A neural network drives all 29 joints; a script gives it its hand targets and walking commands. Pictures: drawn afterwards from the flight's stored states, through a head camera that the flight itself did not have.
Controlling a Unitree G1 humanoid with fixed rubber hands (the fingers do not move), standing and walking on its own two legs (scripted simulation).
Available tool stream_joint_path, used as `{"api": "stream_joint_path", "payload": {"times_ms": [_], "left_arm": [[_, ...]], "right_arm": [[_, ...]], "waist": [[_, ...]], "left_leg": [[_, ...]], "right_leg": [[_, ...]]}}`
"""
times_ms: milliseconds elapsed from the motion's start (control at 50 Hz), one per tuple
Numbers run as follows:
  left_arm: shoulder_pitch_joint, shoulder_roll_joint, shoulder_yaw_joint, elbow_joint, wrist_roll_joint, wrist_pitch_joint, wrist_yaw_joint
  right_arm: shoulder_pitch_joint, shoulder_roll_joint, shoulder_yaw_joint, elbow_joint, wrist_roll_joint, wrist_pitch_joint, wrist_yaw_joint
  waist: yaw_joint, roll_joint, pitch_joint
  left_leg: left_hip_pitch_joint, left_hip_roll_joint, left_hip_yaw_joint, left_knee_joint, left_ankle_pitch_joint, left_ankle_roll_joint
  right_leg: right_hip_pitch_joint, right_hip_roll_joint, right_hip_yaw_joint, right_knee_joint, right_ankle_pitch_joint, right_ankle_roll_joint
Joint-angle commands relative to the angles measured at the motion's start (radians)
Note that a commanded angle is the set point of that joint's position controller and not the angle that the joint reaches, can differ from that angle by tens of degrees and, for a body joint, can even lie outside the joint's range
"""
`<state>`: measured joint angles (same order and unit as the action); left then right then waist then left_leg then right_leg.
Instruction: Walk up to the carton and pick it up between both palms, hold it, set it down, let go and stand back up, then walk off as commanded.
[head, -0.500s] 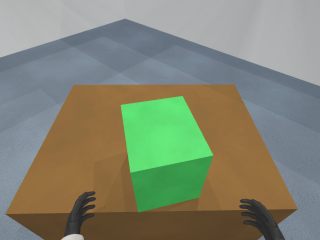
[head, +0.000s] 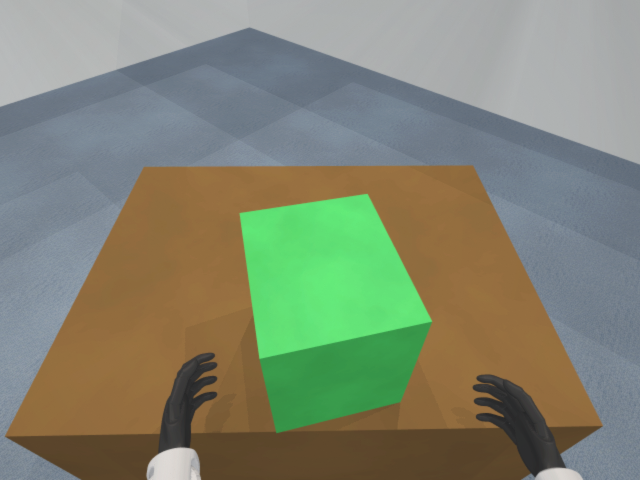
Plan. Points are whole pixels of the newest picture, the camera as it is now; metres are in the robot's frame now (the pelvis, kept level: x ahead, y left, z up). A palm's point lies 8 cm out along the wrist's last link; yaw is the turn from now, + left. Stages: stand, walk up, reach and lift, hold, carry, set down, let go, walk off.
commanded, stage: reach and lift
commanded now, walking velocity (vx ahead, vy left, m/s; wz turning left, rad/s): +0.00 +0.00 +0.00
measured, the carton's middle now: (322, 311) +0.40 +0.00 -0.06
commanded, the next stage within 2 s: none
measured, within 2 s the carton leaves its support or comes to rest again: neither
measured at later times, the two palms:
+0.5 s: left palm (188, 381) +0.26 +0.17 +0.00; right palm (507, 362) +0.28 -0.23 +0.01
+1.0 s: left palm (194, 316) +0.32 +0.17 +0.05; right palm (486, 295) +0.35 -0.21 +0.05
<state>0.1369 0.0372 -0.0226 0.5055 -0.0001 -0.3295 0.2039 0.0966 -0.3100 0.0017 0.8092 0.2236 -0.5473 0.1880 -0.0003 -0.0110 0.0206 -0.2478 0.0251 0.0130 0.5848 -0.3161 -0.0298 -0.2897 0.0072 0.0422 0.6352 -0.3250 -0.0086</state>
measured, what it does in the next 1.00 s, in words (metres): stands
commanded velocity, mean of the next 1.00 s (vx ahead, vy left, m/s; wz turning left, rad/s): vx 0.00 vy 0.00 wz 0.00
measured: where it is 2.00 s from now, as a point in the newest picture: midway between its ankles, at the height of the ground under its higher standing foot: outside the picture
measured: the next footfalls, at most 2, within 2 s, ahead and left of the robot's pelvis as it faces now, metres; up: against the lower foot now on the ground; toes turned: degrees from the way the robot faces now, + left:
none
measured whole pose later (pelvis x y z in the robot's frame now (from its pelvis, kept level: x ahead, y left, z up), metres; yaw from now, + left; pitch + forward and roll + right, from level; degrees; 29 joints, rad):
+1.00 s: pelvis +0.00 +0.00 +0.00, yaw +0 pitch -2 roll +1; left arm -0.39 0.05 0.02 0.68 0.00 -0.02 0.22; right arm -0.51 -0.32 0.03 0.99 0.26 -0.22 0.13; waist 0.05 -0.01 0.01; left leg -0.25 0.03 0.01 0.58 -0.31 -0.04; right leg -0.29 0.02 0.04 0.64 -0.32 -0.01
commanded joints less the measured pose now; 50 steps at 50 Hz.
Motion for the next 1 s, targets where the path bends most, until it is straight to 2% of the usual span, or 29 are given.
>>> {"api": "stream_joint_path", "payload": {"times_ms": [0,40,60,80,120,140,240,280,320,340,360,380,400,440,460,480,500,600,660,700,740,760,780,800,820,840,920,960,980], "left_arm": [[-0.263,0.044,-0.039,-0.074,-0.067,-0.011,0.019],[-0.262,0.039,-0.009,-0.060,-0.059,0.015,0.023],[-0.258,0.032,-0.024,-0.056,-0.066,0.025,0.019],[-0.259,0.038,0.007,-0.082,-0.057,0.027,0.021],[-0.241,0.036,0.005,-0.074,-0.059,0.035,0.010],[-0.289,0.047,0.003,-0.091,-0.066,0.044,0.012],[-0.302,0.022,0.028,-0.098,-0.018,0.102,0.014],[-0.346,0.043,0.028,-0.130,-0.051,0.110,0.009],[-0.373,0.048,0.038,-0.159,-0.050,0.121,0.016],[-0.383,0.067,0.053,-0.163,-0.049,0.121,0.017],[-0.406,0.064,0.072,-0.153,-0.041,0.127,0.022],[-0.403,0.043,0.032,-0.140,-0.054,0.131,0.016],[-0.444,0.068,0.061,-0.151,-0.047,0.133,0.019],[-0.466,0.054,0.054,-0.131,-0.041,0.151,0.026],[-0.478,0.070,0.080,-0.132,-0.038,0.163,0.031],[-0.526,0.071,0.071,-0.122,-0.051,0.170,0.027],[-0.549,0.055,0.058,-0.143,-0.066,0.181,0.034],[-0.553,0.071,0.116,-0.053,-0.040,0.229,0.015],[-0.680,0.067,0.091,-0.056,-0.043,0.247,0.012],[-0.717,0.087,0.117,-0.041,-0.054,0.252,0.015],[-0.771,0.079,0.108,0.021,-0.072,0.257,0.024],[-0.710,0.079,0.126,0.036,-0.049,0.261,0.024],[-0.809,0.087,0.103,0.009,-0.083,0.249,0.027],[-0.783,0.067,0.101,0.019,-0.073,0.250,0.030],[-0.816,0.080,0.121,0.035,-0.055,0.264,0.031],[-0.802,0.062,0.094,0.086,-0.075,0.274,0.026],[-0.885,0.105,0.118,0.085,-0.077,0.273,0.030],[-0.875,0.115,0.129,0.098,-0.090,0.274,0.020],[-0.927,0.151,0.149,0.099,-0.098,0.269,0.023]], "right_arm": [[-0.349,-0.162,0.031,-0.184,0.117,-0.006,0.005],[-0.339,-0.154,0.054,-0.155,0.125,0.024,0.001],[-0.350,-0.167,0.045,-0.162,0.123,0.027,0.002],[-0.343,-0.161,0.060,-0.178,0.137,0.030,-0.001],[-0.347,-0.162,0.077,-0.156,0.138,0.034,-0.010],[-0.399,-0.182,0.051,-0.152,0.134,0.043,-0.015],[-0.432,-0.191,0.087,-0.108,0.158,0.084,-0.021],[-0.491,-0.184,0.076,-0.144,0.154,0.101,-0.024],[-0.523,-0.183,0.076,-0.173,0.156,0.116,-0.028],[-0.524,-0.194,0.069,-0.158,0.151,0.119,-0.032],[-0.549,-0.193,0.086,-0.157,0.151,0.124,-0.039],[-0.556,-0.204,0.064,-0.107,0.135,0.129,-0.040],[-0.591,-0.184,0.077,-0.128,0.144,0.137,-0.040],[-0.611,-0.179,0.085,-0.095,0.153,0.159,-0.036],[-0.634,-0.182,0.091,-0.129,0.157,0.174,-0.037],[-0.671,-0.189,0.072,-0.088,0.145,0.188,-0.038],[-0.689,-0.186,0.078,-0.081,0.158,0.199,-0.028],[-0.739,-0.199,0.084,-0.077,0.150,0.223,-0.056],[-0.846,-0.198,0.077,0.012,0.156,0.245,-0.052],[-0.891,-0.189,0.083,-0.016,0.152,0.259,-0.061],[-0.944,-0.190,0.088,0.025,0.158,0.282,-0.059],[-0.890,-0.171,0.111,0.047,0.167,0.285,-0.059],[-0.974,-0.191,0.078,0.011,0.155,0.284,-0.058],[-0.937,-0.185,0.083,0.070,0.157,0.292,-0.054],[-0.993,-0.200,0.093,0.060,0.159,0.297,-0.061],[-0.985,-0.202,0.071,0.109,0.150,0.300,-0.057],[-1.055,-0.217,0.093,0.148,0.160,0.310,-0.070],[-1.073,-0.212,0.102,0.116,0.156,0.308,-0.087],[-1.129,-0.214,0.119,0.073,0.174,0.304,-0.088]], "waist": [[0.093,-0.059,-0.146],[0.114,-0.067,-0.138],[0.092,-0.078,-0.173],[0.119,-0.075,-0.215],[0.108,-0.095,-0.228],[0.095,-0.066,-0.226],[0.115,-0.034,-0.225],[0.101,-0.050,-0.211],[0.115,-0.065,-0.252],[0.104,-0.078,-0.262],[0.120,-0.071,-0.265],[0.085,-0.086,-0.229],[0.120,-0.062,-0.261],[0.112,-0.044,-0.219],[0.142,-0.059,-0.245],[0.109,-0.059,-0.230],[0.120,-0.039,-0.222],[0.131,-0.082,-0.263],[0.116,-0.026,-0.254],[0.135,-0.056,-0.297],[0.142,-0.055,-0.263],[0.160,-0.041,-0.248],[0.138,-0.059,-0.282],[0.138,-0.019,-0.275],[0.154,-0.027,-0.281],[0.130,-0.038,-0.258],[0.145,-0.029,-0.289],[0.155,-0.071,-0.313],[0.180,-0.063,-0.358]], "left_leg": [[0.017,-0.032,0.024,-0.158,0.061,0.020],[-0.011,-0.035,0.044,-0.158,0.088,0.022],[0.001,-0.030,0.039,-0.159,0.109,0.019],[-0.003,-0.038,0.040,-0.148,0.152,0.020],[-0.003,-0.043,0.042,-0.143,0.192,0.019],[0.002,-0.042,0.040,-0.151,0.185,0.009],[0.061,-0.035,0.031,-0.150,0.276,0.000],[0.026,-0.037,0.030,-0.152,0.241,0.003],[-0.003,-0.039,0.027,-0.152,0.265,0.005],[0.009,-0.036,0.036,-0.150,0.256,0.004],[-0.016,-0.041,0.051,-0.146,0.257,0.006],[-0.008,-0.040,0.035,-0.148,0.262,0.001],[-0.010,-0.039,0.038,-0.150,0.255,0.001],[-0.014,-0.037,0.034,-0.160,0.213,0.006],[-0.008,-0.031,0.039,-0.161,0.215,0.007],[-0.021,-0.030,0.041,-0.160,0.179,0.010],[-0.033,-0.029,0.040,-0.164,0.185,0.011],[-0.048,-0.033,0.047,-0.143,0.265,0.010],[-0.040,-0.029,0.037,-0.147,0.234,0.004],[-0.067,-0.028,0.045,-0.144,0.215,0.013],[-0.101,-0.022,0.039,-0.153,0.153,0.020],[-0.093,-0.024,0.050,-0.152,0.193,0.015],[-0.104,-0.024,0.042,-0.152,0.152,0.018],[-0.093,-0.021,0.043,-0.142,0.185,0.012],[-0.076,-0.020,0.044,-0.137,0.196,0.009],[-0.071,-0.013,0.043,-0.143,0.182,0.008],[-0.086,-0.023,0.052,-0.124,0.220,0.002],[-0.107,-0.030,0.057,-0.119,0.238,0.009],[-0.120,-0.030,0.062,-0.104,0.246,0.009]], "right_leg": [[0.002,0.023,-0.022,-0.189,0.054,-0.031],[0.037,0.018,-0.015,-0.177,0.106,-0.025],[0.060,0.025,-0.025,-0.171,0.143,-0.023],[0.087,0.021,-0.011,-0.161,0.198,-0.021],[0.128,0.025,-0.011,-0.155,0.278,-0.017],[0.118,0.028,-0.015,-0.162,0.260,-0.018],[0.109,0.037,-0.015,-0.178,0.307,-0.035],[0.122,0.033,-0.007,-0.177,0.320,-0.029],[0.165,0.032,0.002,-0.160,0.377,-0.028],[0.162,0.042,-0.009,-0.167,0.349,-0.026],[0.169,0.033,0.004,-0.160,0.363,-0.023],[0.138,0.042,-0.011,-0.160,0.377,-0.023],[0.164,0.035,-0.004,-0.166,0.338,-0.022],[0.123,0.033,0.002,-0.184,0.250,-0.033],[0.129,0.037,0.004,-0.183,0.253,-0.033],[0.102,0.036,-0.001,-0.186,0.215,-0.031],[0.084,0.034,-0.001,-0.179,0.206,-0.033],[0.163,0.038,0.011,-0.160,0.367,-0.028],[0.121,0.040,0.006,-0.174,0.298,-0.035],[0.156,0.037,0.015,-0.166,0.311,-0.031],[0.121,0.029,0.020,-0.170,0.210,-0.035],[0.135,0.031,0.022,-0.177,0.244,-0.033],[0.114,0.037,0.016,-0.167,0.200,-0.029],[0.098,0.034,0.013,-0.164,0.220,-0.038],[0.088,0.042,0.010,-0.169,0.211,-0.039],[0.071,0.049,0.000,-0.177,0.195,-0.042],[0.100,0.046,0.006,-0.164,0.252,-0.033],[0.156,0.035,0.024,-0.158,0.333,-0.020],[0.165,0.037,0.023,-0.145,0.331,-0.019]]}}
